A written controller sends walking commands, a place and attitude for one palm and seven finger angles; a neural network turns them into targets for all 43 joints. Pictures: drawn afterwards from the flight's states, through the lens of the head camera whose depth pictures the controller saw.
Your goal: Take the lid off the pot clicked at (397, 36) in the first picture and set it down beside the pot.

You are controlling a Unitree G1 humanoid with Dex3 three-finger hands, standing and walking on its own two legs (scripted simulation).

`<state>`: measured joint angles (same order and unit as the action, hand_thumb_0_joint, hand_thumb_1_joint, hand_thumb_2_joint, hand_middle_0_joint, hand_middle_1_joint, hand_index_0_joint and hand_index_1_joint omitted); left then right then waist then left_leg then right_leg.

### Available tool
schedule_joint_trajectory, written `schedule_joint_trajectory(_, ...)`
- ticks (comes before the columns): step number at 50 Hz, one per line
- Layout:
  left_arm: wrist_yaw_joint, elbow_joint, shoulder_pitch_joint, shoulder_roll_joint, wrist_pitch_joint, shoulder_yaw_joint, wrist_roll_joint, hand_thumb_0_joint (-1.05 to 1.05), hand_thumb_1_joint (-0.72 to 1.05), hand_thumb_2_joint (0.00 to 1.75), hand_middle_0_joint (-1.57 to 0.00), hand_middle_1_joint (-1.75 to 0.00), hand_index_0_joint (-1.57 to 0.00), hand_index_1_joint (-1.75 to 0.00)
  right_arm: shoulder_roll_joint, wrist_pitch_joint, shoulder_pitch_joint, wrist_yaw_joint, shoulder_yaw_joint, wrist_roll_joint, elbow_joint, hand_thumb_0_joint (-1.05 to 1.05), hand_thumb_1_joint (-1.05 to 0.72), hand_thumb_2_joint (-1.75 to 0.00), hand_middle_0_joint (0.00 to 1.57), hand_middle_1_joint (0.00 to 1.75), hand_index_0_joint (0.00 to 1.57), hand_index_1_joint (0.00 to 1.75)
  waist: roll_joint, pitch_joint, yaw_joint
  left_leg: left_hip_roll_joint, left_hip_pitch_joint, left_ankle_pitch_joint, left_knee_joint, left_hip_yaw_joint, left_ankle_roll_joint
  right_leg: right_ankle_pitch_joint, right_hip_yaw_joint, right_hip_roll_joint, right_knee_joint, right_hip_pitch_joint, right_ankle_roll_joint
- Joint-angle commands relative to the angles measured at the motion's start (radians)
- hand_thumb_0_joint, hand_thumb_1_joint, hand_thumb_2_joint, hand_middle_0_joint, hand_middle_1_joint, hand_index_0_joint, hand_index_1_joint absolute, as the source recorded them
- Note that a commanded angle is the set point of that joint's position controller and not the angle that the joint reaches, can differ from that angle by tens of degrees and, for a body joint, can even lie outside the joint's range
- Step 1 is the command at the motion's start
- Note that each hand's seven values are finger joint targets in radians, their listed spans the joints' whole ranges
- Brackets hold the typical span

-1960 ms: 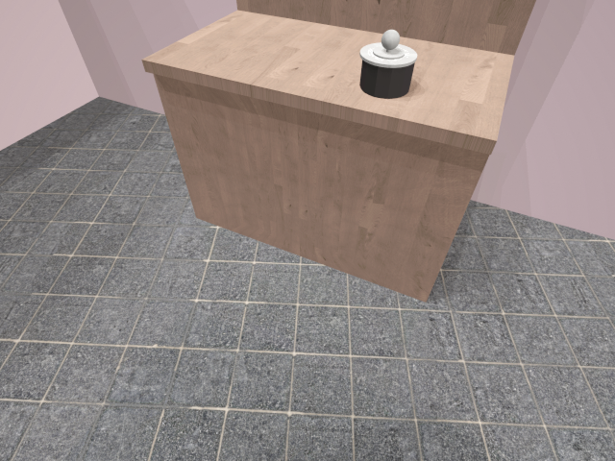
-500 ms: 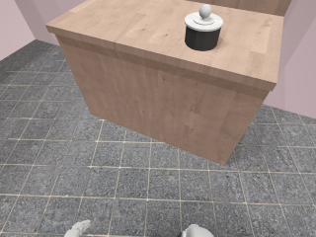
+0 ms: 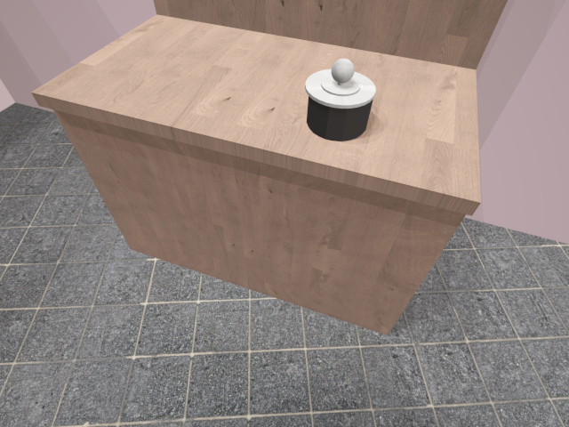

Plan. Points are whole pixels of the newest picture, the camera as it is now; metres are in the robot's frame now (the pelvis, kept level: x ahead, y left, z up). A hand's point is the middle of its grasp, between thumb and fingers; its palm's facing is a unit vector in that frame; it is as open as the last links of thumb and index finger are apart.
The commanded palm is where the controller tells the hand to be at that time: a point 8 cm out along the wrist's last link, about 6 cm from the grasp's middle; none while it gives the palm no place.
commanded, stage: turn to face it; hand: left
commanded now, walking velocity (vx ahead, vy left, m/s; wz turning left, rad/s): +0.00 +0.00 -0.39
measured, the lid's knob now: (342, 70) +0.78 -0.06 +0.12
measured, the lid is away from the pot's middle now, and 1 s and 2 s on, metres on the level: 0.00 0.00 0.00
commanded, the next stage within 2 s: take the last steps up to it in 0.38 s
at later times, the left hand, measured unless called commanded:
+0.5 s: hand out of the picture +0.14 +0.19 -0.17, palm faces -0.12 -0.97 -0.19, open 7.4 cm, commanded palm none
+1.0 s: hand out of the picture +0.14 +0.14 -0.17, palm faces -0.17 -0.96 -0.21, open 7.3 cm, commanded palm none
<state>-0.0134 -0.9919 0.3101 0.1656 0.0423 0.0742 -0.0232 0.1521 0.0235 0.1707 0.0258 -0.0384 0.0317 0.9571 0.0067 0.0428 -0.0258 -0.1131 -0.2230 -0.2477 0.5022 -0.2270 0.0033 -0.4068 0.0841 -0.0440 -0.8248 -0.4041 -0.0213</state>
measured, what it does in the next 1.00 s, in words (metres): walks ahead: right foot, then left foot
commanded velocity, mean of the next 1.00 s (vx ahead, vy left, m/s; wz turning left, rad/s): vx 0.15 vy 0.01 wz -0.15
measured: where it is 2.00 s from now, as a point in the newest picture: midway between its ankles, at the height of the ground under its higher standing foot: (290, 426)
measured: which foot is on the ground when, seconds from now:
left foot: down 0.00-0.06, up 0.08-0.38, down 0.40-0.76, up 0.78-1.00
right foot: up 0.00-0.06, down 0.08-0.40, up 0.42-0.74, down 0.76-1.00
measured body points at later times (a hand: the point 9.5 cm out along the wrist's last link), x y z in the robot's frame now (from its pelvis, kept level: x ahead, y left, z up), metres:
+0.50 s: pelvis +0.03 +0.01 +0.00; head +0.06 +0.03 +0.45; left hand +0.15 +0.24 -0.16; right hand +0.03 -0.23 -0.14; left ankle +0.05 +0.11 -0.74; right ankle +0.01 -0.11 -0.70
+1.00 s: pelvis +0.12 -0.04 +0.00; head +0.14 -0.05 +0.45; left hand +0.15 +0.20 -0.15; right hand +0.07 -0.28 -0.15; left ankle +0.20 +0.08 -0.69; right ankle +0.01 -0.12 -0.74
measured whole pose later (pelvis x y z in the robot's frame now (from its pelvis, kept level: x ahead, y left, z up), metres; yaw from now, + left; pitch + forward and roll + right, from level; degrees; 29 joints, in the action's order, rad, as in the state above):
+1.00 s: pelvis +0.12 -0.04 +0.00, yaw -12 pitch +0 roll +0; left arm 0.01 -1.07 0.36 0.16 -0.04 0.05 -0.03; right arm 0.19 0.01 0.29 -0.01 -0.07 0.03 1.05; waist -0.02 0.03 0.02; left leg -0.10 -0.51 -0.29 0.87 -0.09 0.01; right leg -0.32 0.07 0.00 -0.35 -0.03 0.02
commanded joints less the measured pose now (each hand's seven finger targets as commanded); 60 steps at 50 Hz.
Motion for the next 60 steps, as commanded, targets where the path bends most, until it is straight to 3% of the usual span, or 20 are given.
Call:
schedule_joint_trajectory(1, -0.003, 0.066, 0.056, 0.057, -0.034, 0.019, -0.003, 0.0, 0.9, 0.9, -0.2, -0.3, -0.2, -0.3, 0.188, -0.015, 0.057, 0.006, -0.057, -0.009, -0.027, 0.0, -0.9, -0.9, 0.2, 0.3, 0.2, 0.3, -0.128, -0.058, 0.009, -0.197, 0.022, 0.227, -0.004, 0.067, -0.077, 0.182, 0.048, 0.029, 0.29, 0.151, 0.011)
schedule_joint_trajectory(2, 0.002, 0.066, 0.08, 0.109, -0.042, 0.027, -0.007, 0.0, 0.9, 0.9, -0.2, -0.3, -0.2, -0.3, 0.158, -0.017, 0.067, 0.001, -0.053, -0.014, -0.033, 0.0, -0.9, -0.9, 0.2, 0.3, 0.2, 0.3, -0.018, -0.055, -0.007, -0.145, -0.085, 0.124, 0.119, 0.034, -0.026, 0.305, -0.051, -0.024, 0.388, 0.262, 0.037)
schedule_joint_trajectory(3, 0.016, 0.061, 0.114, 0.215, -0.05, 0.048, -0.014, 0.0, 0.9, 0.9, -0.2, -0.3, -0.2, -0.3, 0.089, -0.019, 0.047, -0.004, -0.037, -0.02, -0.067, 0.0, -0.9, -0.9, 0.2, 0.3, 0.2, 0.3, 0.271, -0.056, -0.025, -0.014, -0.314, -0.224, 0.322, -0.032, 0.037, 0.517, -0.39, -0.262, 0.48, 0.37, 0.135)
schedule_joint_trajectory(5, 0.03, 0.052, 0.139, 0.222, -0.042, 0.049, 0.001, 0.0, 0.9, 0.9, -0.2, -0.3, -0.2, -0.3, 0.1, -0.037, -0.031, 0.007, -0.035, -0.021, -0.087, 0.0, -0.9, -0.9, 0.2, 0.3, 0.2, 0.3, 0.216, -0.071, -0.049, 0.023, -0.337, -0.347, 0.582, 0.168, 0.029, 0.533, -0.458, -0.307, 0.531, 0.281, 0.251)
schedule_joint_trajectory(18, 0.027, 0.097, -0.092, 0.172, -0.015, 0.035, 0.013, 0.0, 0.9, 0.9, -0.2, -0.3, -0.2, -0.3, 0.106, -0.018, 0.176, 0.016, -0.016, -0.022, 0.001, 0.0, -0.9, -0.9, 0.2, 0.3, 0.2, 0.3, 0.083, -0.073, 0.055, 0.047, 0.057, 0.027, -0.063, 0.183, 0.019, 0.344, -0.274, -0.109, 0.406, 0.122, 0.138)
schedule_joint_trajectory(21, 0.017, 0.123, -0.122, 0.117, -0.007, 0.02, 0.005, 0.0, 0.9, 0.9, -0.2, -0.3, -0.2, -0.3, 0.222, -0.011, 0.162, 0.024, -0.03, -0.003, -0.021, 0.0, -0.9, -0.9, 0.2, 0.3, 0.2, 0.3, -0.278, 0.007, 0.059, -0.289, 0.03, 0.184, -0.288, 0.558, -0.166, -0.115, -0.09, 0.079, -0.024, -0.074, 0.021)
schedule_joint_trajectory(26, 0.0, 0.079, -0.101, 0.089, -0.011, 0.011, 0.005, 0.0, 0.9, 0.9, -0.2, -0.3, -0.2, -0.3, 0.173, -0.002, 0.127, 0.025, -0.012, 0.0, -0.011, 0.0, -0.9, -0.9, 0.2, 0.3, 0.2, 0.3, -0.148, -0.049, 0.036, -0.165, 0.13, 0.268, -0.231, 0.311, -0.154, -0.031, -0.082, 0.032, -0.144, -0.085, 0.007)
schedule_joint_trajectory(31, -0.014, 0.106, -0.196, 0.061, -0.029, -0.007, 0.0, 0.0, 0.9, 0.9, -0.2, -0.3, -0.2, -0.3, 0.187, 0.009, 0.244, 0.012, -0.032, 0.006, 0.047, 0.0, -0.9, -0.9, 0.2, 0.3, 0.2, 0.3, -0.157, -0.008, 0.097, -0.193, 0.156, 0.016, -0.273, 0.337, -0.177, -0.069, -0.027, 0.013, 0.082, -0.047, 0.027)
schedule_joint_trajectory(35, -0.015, 0.052, -0.083, 0.054, -0.051, -0.004, 0.001, 0.0, 0.9, 0.9, -0.2, -0.3, -0.2, -0.3, 0.179, 0.009, 0.231, 0.003, -0.032, -0.001, 0.072, 0.0, -0.9, -0.9, 0.2, 0.3, 0.2, 0.3, -0.108, -0.019, 0.037, -0.133, 0.031, -0.089, -0.161, 0.278, -0.122, 0.092, 0.031, 0.05, 0.374, 0.221, 0.048)
schedule_joint_trajectory(36, -0.007, 0.022, -0.008, 0.08, -0.061, 0.005, 0.0, 0.0, 0.9, 0.9, -0.2, -0.3, -0.2, -0.3, 0.15, 0.013, 0.211, -0.001, -0.027, -0.009, 0.075, 0.0, -0.9, -0.9, 0.2, 0.3, 0.2, 0.3, -0.035, -0.042, 0.0, -0.086, -0.072, -0.12, -0.053, 0.216, -0.085, 0.133, -0.02, 0.014, 0.457, 0.378, 0.068)
schedule_joint_trajectory(37, 0.008, -0.004, 0.066, 0.161, -0.071, 0.019, -0.004, 0.0, 0.9, 0.9, -0.2, -0.3, -0.2, -0.3, 0.085, 0.018, 0.193, -0.007, -0.015, -0.021, 0.053, 0.0, -0.9, -0.9, 0.2, 0.3, 0.2, 0.3, 0.167, -0.032, -0.029, 0.013, -0.317, -0.229, 0.15, 0.099, -0.03, -0.01, -0.27, -0.171, 0.55, 0.549, 0.14)
schedule_joint_trajectory(38, 0.015, -0.022, 0.17, 0.24, -0.07, 0.038, 0.004, 0.0, 0.9, 0.9, -0.2, -0.3, -0.2, -0.3, 0.089, 0.017, 0.087, -0.014, -0.01, -0.014, 0.0, 0.0, -0.9, -0.9, 0.2, 0.3, 0.2, 0.3, 0.257, 0.019, -0.09, 0.059, -0.485, -0.383, 0.37, 0.091, -0.007, -0.096, -0.53, -0.353, 0.666, 0.53, 0.242)
schedule_joint_trajectory(39, 0.022, -0.029, 0.173, 0.221, -0.076, 0.034, 0.009, 0.0, 0.9, 0.9, -0.2, -0.3, -0.2, -0.3, 0.122, 0.012, 0.047, -0.017, -0.023, -0.006, -0.005, 0.0, -0.9, -0.9, 0.2, 0.3, 0.2, 0.3, 0.208, 0.051, -0.081, 0.029, -0.515, -0.317, 0.494, 0.184, -0.017, -0.163, -0.549, -0.355, 0.697, 0.448, 0.268)
schedule_joint_trajectory(44, 0.032, -0.002, 0.032, 0.101, -0.107, 0.007, -0.002, 0.0, 0.9, 0.9, -0.2, -0.3, -0.2, -0.3, 0.068, 0.005, 0.115, -0.032, -0.031, -0.006, 0.043, 0.0, -0.9, -0.9, 0.2, 0.3, 0.2, 0.3, 0.093, 0.106, 0.04, -0.014, -0.407, -0.084, 0.515, 0.174, 0.012, 0.263, -0.221, -0.239, 0.656, 0.272, 0.221)
schedule_joint_trajectory(51, 0.034, -0.065, 0.098, 0.149, -0.11, 0.004, -0.002, 0.0, 0.9, 0.9, -0.2, -0.3, -0.2, -0.3, 0.056, 0.024, 0.038, -0.046, -0.017, -0.017, 0.001, 0.0, -0.9, -0.9, 0.2, 0.3, 0.2, 0.3, 0.136, 0.052, 0.016, 0.047, -0.244, -0.018, 0.2, 0.11, -0.007, 0.537, -0.13, -0.204, 0.558, 0.333, 0.174)
schedule_joint_trajectory(54, 0.032, -0.075, 0.082, 0.141, -0.102, 0.003, 0.005, 0.0, 0.9, 0.9, -0.2, -0.3, -0.2, -0.3, 0.092, 0.037, 0.196, -0.029, -0.021, -0.009, 0.049, 0.0, -0.9, -0.9, 0.2, 0.3, 0.2, 0.3, 0.083, -0.003, 0.097, 0.107, 0.058, 0.098, 0.027, 0.084, -0.028, 0.619, -0.066, -0.138, 0.308, 0.249, 0.127)
schedule_joint_trajectory(55, 0.029, -0.071, 0.108, 0.11, -0.099, -0.002, 0.011, 0.0, 0.9, 0.9, -0.2, -0.3, -0.2, -0.3, 0.168, 0.044, 0.321, -0.017, -0.036, 0.002, 0.079, 0.0, -0.9, -0.9, 0.2, 0.3, 0.2, 0.3, -0.039, -0.098, 0.137, 0.004, 0.252, 0.196, -0.011, 0.213, -0.065, 0.471, -0.033, -0.076, 0.078, 0.152, 0.094)
schedule_joint_trajectory(56, 0.022, -0.055, 0.161, 0.055, -0.095, -0.009, 0.024, 0.0, 0.9, 0.9, -0.2, -0.3, -0.2, -0.3, 0.278, 0.044, 0.388, -0.006, -0.058, 0.008, 0.088, 0.0, -0.9, -0.9, 0.2, 0.3, 0.2, 0.3, -0.312, -0.178, 0.129, -0.266, 0.407, 0.285, -0.118, 0.579, -0.177, -0.08, 0.036, 0.06, -0.217, -0.07, 0.05)
schedule_joint_trajectory(57, 0.027, -0.019, 0.127, 0.063, -0.091, -0.014, 0.013, 0.0, 0.9, 0.9, -0.2, -0.3, -0.2, -0.3, 0.301, 0.029, 0.399, -0.002, -0.053, -0.006, 0.078, 0.0, -0.9, -0.9, 0.2, 0.3, 0.2, 0.3, -0.268, -0.164, 0.13, -0.343, 0.321, 0.186, -0.206, 0.712, -0.248, -0.237, -0.057, 0.067, -0.408, -0.122, 0.065)
schedule_joint_trajectory(60, 0.015, -0.024, 0.024, 0.053, -0.088, -0.008, 0.003, 0.0, 0.9, 0.9, -0.2, -0.3, -0.2, -0.3, 0.137, 0.044, 0.181, 0.004, -0.017, -0.009, 0.038, 0.0, -0.9, -0.9, 0.2, 0.3, 0.2, 0.3, -0.099, 0.032, 0.065, -0.234, 0.032, 0.012, -0.292, 0.498, -0.211, -0.009, -0.107, -0.051, -0.447, -0.178, 0.058)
